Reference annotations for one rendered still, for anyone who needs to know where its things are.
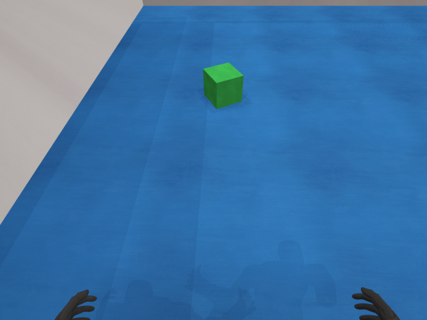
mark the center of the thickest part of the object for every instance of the carton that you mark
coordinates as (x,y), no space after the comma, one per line
(223,85)

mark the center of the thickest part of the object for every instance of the right robot hand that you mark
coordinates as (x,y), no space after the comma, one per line
(380,307)

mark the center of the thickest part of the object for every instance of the left robot hand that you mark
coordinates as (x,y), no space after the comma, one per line
(71,309)

